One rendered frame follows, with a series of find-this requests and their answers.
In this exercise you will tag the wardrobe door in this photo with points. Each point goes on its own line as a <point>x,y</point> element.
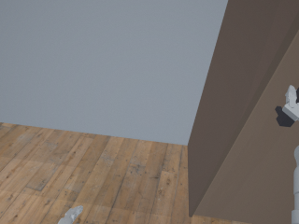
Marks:
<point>255,183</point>

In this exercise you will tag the robot left hand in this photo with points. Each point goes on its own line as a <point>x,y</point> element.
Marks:
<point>71,215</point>

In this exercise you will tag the handle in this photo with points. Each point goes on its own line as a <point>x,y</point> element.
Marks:
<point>283,119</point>

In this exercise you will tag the robot right hand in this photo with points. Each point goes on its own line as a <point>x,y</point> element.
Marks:
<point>291,108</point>

